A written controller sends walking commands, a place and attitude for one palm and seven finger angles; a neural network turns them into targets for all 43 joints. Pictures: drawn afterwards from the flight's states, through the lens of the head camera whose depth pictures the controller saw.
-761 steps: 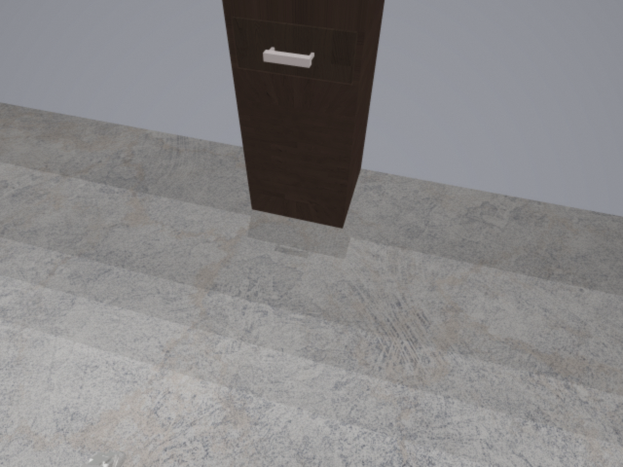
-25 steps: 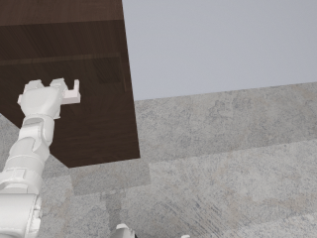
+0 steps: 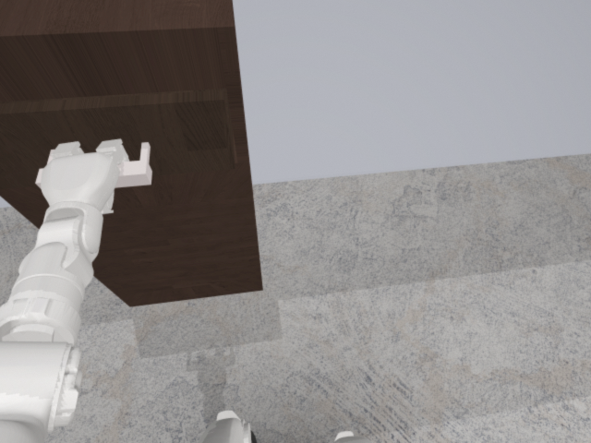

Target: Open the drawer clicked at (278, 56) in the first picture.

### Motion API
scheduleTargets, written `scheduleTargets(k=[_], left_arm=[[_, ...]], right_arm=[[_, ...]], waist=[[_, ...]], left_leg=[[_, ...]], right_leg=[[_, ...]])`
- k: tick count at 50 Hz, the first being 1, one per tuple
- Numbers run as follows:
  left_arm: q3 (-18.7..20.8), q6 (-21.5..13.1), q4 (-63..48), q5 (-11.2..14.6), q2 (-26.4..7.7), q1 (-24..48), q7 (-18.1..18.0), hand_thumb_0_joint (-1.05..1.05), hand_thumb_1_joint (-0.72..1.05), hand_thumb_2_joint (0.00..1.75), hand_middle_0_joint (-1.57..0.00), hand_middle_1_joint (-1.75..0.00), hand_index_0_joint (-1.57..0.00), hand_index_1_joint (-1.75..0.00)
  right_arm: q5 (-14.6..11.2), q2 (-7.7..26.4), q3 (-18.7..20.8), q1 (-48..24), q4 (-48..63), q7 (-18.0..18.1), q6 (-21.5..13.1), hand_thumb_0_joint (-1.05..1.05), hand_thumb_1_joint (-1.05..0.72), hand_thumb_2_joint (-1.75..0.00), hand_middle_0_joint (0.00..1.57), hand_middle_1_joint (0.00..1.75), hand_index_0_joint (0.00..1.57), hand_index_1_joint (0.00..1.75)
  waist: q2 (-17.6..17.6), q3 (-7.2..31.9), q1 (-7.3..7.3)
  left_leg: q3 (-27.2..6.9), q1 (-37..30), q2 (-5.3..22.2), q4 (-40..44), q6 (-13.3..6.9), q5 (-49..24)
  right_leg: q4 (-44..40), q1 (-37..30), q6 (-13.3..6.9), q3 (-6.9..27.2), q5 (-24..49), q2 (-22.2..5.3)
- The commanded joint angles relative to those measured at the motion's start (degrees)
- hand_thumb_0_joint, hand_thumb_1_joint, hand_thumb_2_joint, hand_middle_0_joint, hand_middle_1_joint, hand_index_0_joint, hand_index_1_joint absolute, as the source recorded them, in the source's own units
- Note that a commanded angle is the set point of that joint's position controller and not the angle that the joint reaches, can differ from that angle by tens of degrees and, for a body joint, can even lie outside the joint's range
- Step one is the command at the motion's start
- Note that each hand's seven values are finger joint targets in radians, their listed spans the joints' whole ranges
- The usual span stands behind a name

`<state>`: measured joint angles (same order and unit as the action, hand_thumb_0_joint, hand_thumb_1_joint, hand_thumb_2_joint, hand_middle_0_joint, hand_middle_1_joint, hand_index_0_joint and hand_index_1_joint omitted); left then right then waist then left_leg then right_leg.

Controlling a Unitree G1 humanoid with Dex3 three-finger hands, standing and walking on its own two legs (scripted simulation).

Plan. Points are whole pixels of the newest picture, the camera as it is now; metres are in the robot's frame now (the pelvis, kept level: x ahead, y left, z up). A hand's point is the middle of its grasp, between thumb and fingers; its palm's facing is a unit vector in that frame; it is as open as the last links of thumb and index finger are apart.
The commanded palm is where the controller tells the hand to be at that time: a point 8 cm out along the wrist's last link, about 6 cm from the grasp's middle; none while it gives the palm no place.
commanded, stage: pull the drawer open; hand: left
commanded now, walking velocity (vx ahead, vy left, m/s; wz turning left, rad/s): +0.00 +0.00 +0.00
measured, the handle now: (98, 164) +0.51 +0.28 +0.03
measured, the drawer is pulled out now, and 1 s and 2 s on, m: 0.02 0.22 0.30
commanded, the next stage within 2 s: open the thumb to release the handle in 1.58 s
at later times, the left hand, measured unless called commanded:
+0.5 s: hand (95, 251) +0.38 +0.26 +0.01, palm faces -0.02 -0.08 -1.00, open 5.9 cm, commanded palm +0.32 +0.25 +0.07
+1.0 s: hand (83, 345) +0.25 +0.24 +0.01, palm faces -0.03 -0.08 -1.00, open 5.9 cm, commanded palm +0.21 +0.24 +0.07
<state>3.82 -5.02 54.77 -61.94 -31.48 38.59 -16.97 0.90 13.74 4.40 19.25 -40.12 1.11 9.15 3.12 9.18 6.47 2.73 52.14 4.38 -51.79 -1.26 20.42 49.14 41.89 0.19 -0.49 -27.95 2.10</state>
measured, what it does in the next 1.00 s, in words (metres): stands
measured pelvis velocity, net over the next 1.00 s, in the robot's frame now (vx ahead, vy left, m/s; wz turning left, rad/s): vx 0.02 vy -0.01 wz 0.04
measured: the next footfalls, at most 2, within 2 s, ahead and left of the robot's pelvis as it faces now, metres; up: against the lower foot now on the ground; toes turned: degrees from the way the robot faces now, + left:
none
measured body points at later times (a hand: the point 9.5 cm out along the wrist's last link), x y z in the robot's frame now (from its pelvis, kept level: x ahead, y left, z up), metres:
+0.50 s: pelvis +0.02 +0.01 +0.02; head +0.09 +0.00 +0.46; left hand +0.37 +0.26 +0.07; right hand +0.13 -0.26 -0.11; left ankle +0.03 +0.11 -0.69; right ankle -0.05 -0.13 -0.69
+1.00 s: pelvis +0.02 -0.01 +0.01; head +0.07 -0.04 +0.46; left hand +0.25 +0.24 +0.07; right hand +0.21 -0.24 -0.10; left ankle +0.03 +0.11 -0.69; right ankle -0.05 -0.13 -0.69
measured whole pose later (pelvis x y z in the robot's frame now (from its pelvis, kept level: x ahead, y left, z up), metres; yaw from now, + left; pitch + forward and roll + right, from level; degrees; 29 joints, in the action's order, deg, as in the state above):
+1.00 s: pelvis +0.02 -0.01 +0.01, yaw +2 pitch +13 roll +0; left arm -0.8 2.1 2.5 -57.9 -22.2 -16.7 -20.8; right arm 1.7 12.8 2.5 7.8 -34.1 -1.0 6.4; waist 3.6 7.9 -0.5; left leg 2.6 38.4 2.7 -47.9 0.0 21.9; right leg 46.3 28.3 -0.7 -0.9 -30.3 0.7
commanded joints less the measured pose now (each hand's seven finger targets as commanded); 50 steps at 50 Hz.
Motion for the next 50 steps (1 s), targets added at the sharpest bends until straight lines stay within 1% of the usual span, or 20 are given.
scheduleTargets(k=[1,4,8,14,17,18,20,22,25,29,33,35,36,37,38,41,43,45,48,50], left_arm=[[2.9,-1.2,-14.4,1.4,-12.0,13.7,-2.9,0.0,0.9,0.9,-0.4,-1.35,-0.4,-1.35],[4.3,-0.1,-17.2,2.4,-12.2,6.2,-3.1,0.0,0.9,0.9,-0.4,-1.35,-0.4,-1.35],[2.5,1.5,-22.2,3.6,-8.6,-1.4,-3.2,0.0,0.9,0.9,-0.4,-1.35,-0.4,-1.35],[3.1,3.6,-29.0,4.5,-8.4,-9.9,-3.0,0.0,0.9,0.9,-0.4,-1.35,-0.4,-1.35],[0.9,4.7,-33.2,4.4,-5.0,-13.3,-3.3,0.0,0.9,0.9,-0.4,-1.35,-0.4,-1.35],[1.4,5.0,-34.8,4.7,-5.1,-16.8,-3.3,0.0,0.9,0.9,-0.4,-1.35,-0.4,-1.35],[2.1,5.9,-35.6,4.9,-5.1,-21.1,-3.2,0.0,0.9,0.9,-0.4,-1.35,-0.4,-1.35],[0.5,6.2,-38.8,4.7,-3.4,-21.2,-3.2,0.0,0.9,0.9,-0.4,-1.35,-0.4,-1.35],[1.8,6.8,-43.1,4.8,-3.7,-28.1,-3.5,0.0,0.9,0.9,-0.4,-1.35,-0.4,-1.35],[0.8,7.7,-46.3,5.2,-1.8,-32.1,-3.8,0.0,0.9,0.9,-0.4,-1.35,-0.4,-1.35],[0.0,8.0,-51.0,4.8,-0.4,-37.0,-4.3,0.0,0.9,0.9,-0.4,-1.35,-0.4,-1.35],[1.6,7.7,-53.9,4.9,-1.5,-41.4,-4.5,0.0,0.9,0.9,-0.4,-1.35,-0.4,-1.35],[0.6,7.7,-54.4,5.2,-0.3,-43.3,-4.5,0.0,0.9,0.9,-0.4,-1.35,-0.4,-1.35],[1.2,7.6,-55.7,5.1,-0.5,-45.0,-4.7,0.0,0.9,0.9,-0.4,-1.35,-0.4,-1.35],[-0.4,7.5,-56.8,4.9,1.1,-45.5,-4.7,0.0,0.9,0.9,-0.4,-1.35,-0.4,-1.35],[0.7,7.1,-60.2,5.0,0.8,-51.8,-5.4,0.0,0.9,0.9,-0.4,-1.35,-0.4,-1.35],[-0.2,6.9,-62.3,4.7,1.7,-53.1,-5.8,0.0,0.9,0.9,-0.4,-1.35,-0.4,-1.35],[1.2,6.5,-64.1,4.5,0.4,-54.4,-6.2,0.0,0.9,0.9,-0.4,-1.35,-0.4,-1.35],[-0.1,6.3,-65.2,4.5,1.9,-55.7,-6.7,0.0,0.9,0.9,-0.4,-1.35,-0.4,-1.35],[3.0,5.8,-65.3,4.6,-0.8,-57.5,-7.1,0.0,0.9,0.9,-0.4,-1.35,-0.4,-1.35]], right_arm=[[0.0,9.4,3.4,5.9,3.9,0.7,-0.8,0.0,-0.9,-0.9,0.2,0.3,0.2,0.3],[-0.2,9.5,3.4,4.8,4.5,0.3,-0.6,0.0,-0.9,-0.9,0.2,0.3,0.2,0.3],[-0.7,9.3,3.8,3.1,5.3,0.1,-0.8,0.0,-0.9,-0.9,0.2,0.3,0.2,0.3],[-1.0,9.3,3.5,0.0,6.6,0.2,-1.2,0.0,-0.9,-0.9,0.2,0.3,0.2,0.3],[-1.1,8.9,3.3,-1.7,7.8,0.0,-1.5,0.0,-0.9,-0.9,0.2,0.3,0.2,0.3],[-1.0,8.8,3.4,-1.9,8.3,-0.2,-1.7,0.0,-0.9,-0.9,0.2,0.3,0.2,0.3],[-1.1,8.6,2.9,-3.3,8.9,-0.4,-1.9,0.0,-0.9,-0.9,0.2,0.3,0.2,0.3],[-1.1,8.5,2.9,-4.6,9.6,-0.4,-2.2,0.0,-0.9,-0.9,0.2,0.3,0.2,0.3],[-0.9,8.1,2.5,-6.5,10.7,-0.6,-2.7,0.0,-0.9,-0.9,0.2,0.3,0.2,0.3],[-0.6,8.0,2.1,-8.3,11.4,-0.7,-3.3,0.0,-0.9,-0.9,0.2,0.3,0.2,0.3],[-0.4,7.4,1.8,-10.3,12.3,-0.9,-3.9,0.0,-0.9,-0.9,0.2,0.3,0.2,0.3],[-0.3,7.0,1.3,-11.8,12.8,-1.0,-4.1,0.0,-0.9,-0.9,0.2,0.3,0.2,0.3],[-0.1,7.0,1.4,-11.8,12.9,-1.1,-4.4,0.0,-0.9,-0.9,0.2,0.3,0.2,0.3],[-0.1,6.9,1.0,-12.7,13.3,-1.2,-4.4,0.0,-0.9,-0.9,0.2,0.3,0.2,0.3],[0.0,6.8,1.1,-13.1,13.4,-1.3,-4.6,0.0,-0.9,-0.9,0.2,0.3,0.2,0.3],[0.2,6.4,1.1,-13.8,14.1,-1.5,-5.0,0.0,-0.9,-0.9,0.2,0.3,0.2,0.3],[0.5,6.2,0.8,-14.6,14.3,-1.7,-5.0,0.0,-0.9,-0.9,0.2,0.3,0.2,0.3],[0.6,6.1,0.5,-15.4,14.4,-1.6,-5.0,0.0,-0.9,-0.9,0.2,0.3,0.2,0.3],[0.9,6.0,0.7,-15.4,14.4,-1.4,-5.2,0.0,-0.9,-0.9,0.2,0.3,0.2,0.3],[1.0,6.0,0.1,-16.2,14.1,-1.2,-5.1,0.0,-0.9,-0.9,0.2,0.3,0.2,0.3]], waist=[[4.9,26.3,-2.9],[3.9,26.5,-4.41],[2.5,24.2,-4.58],[2.8,20.9,-5.34],[2.4,20.1,-5.26],[3.3,20.8,-6.08],[1.5,19.6,-6.42],[1.6,17.9,-5.84],[2.8,19.4,-7.43],[1.2,16.5,-6.84],[1.5,16.3,-7.52],[1.9,17.6,-8.83],[1.2,16.1,-8.34],[0.3,16.1,-8.89],[0.7,14.4,-8.18],[1.0,14.7,-9.0],[1.1,13.6,-8.61],[0.6,14.6,-9.1],[0.1,12.7,-8.35],[-1.2,13.4,-9.16]], left_leg=[[-1.4,-31.0,-3.5,2.0,-1.1,-28.5],[-1.2,-31.0,-3.5,3.2,-1.1,-29.1],[-0.7,-31.7,-3.3,4.5,-1.3,-29.5],[-0.7,-32.6,-3.1,6.3,-1.2,-30.7],[-1.1,-34.6,-2.9,6.6,-1.1,-32.2],[-1.1,-35.3,-2.9,6.6,-1.1,-33.6],[-1.0,-34.7,-3.1,6.9,-1.0,-33.6],[-1.3,-35.1,-3.0,7.0,-1.0,-32.5],[-1.2,-36.7,-3.1,6.9,-0.9,-35.7],[-1.7,-35.6,-3.3,7.0,-0.9,-33.5],[-1.6,-36.7,-3.5,6.8,-0.8,-33.9],[-1.4,-36.9,-3.8,6.7,-0.7,-34.9],[-1.5,-36.1,-3.8,6.5,-0.8,-34.4],[-1.5,-35.6,-3.9,6.8,-0.6,-33.4],[-1.5,-35.3,-3.9,6.6,-0.7,-32.8],[-1.6,-35.5,-3.9,6.4,-0.7,-33.0],[-1.6,-35.1,-4.0,6.3,-0.6,-30.9],[-1.4,-34.7,-4.2,6.1,-0.6,-30.0],[-1.4,-33.5,-4.4,5.7,-0.7,-27.2],[-1.1,-32.8,-4.7,5.7,-0.7,-25.9]], right_leg=[[-4.8,-2.8,-2.1,-1.9,28.4,3.3],[-5.5,-5.8,-2.3,-1.9,29.5,3.4],[-6.6,-7.4,-2.0,-2.1,30.5,3.3],[-7.6,-9.3,-2.0,-2.2,30.7,3.0],[-7.8,-8.3,-1.6,-2.5,30.2,2.9],[-7.6,-9.3,-1.8,-2.6,30.7,2.9],[-7.8,-10.4,-1.6,-2.6,31.9,2.7],[-8.0,-9.3,-1.5,-2.8,30.5,2.6],[-7.7,-11.2,-1.5,-2.6,32.8,2.2],[-7.9,-11.4,-1.6,-2.9,31.5,2.0],[-7.5,-11.6,-1.5,-3.1,32.5,1.9],[-7.2,-13.3,-1.4,-2.6,34.7,1.6],[-7.1,-13.3,-1.5,-2.7,35.1,1.5],[-7.1,-13.4,-1.4,-2.7,34.9,1.6],[-7.1,-12.7,-1.4,-2.8,34.6,1.5],[-6.7,-13.2,-1.5,-2.8,34.5,1.4],[-6.7,-12.3,-1.5,-2.7,33.7,1.3],[-6.5,-13.0,-1.4,-2.2,34.9,1.0],[-6.3,-12.2,-1.4,-2.2,34.0,0.9],[-6.2,-13.2,-1.4,-1.6,35.3,0.7]])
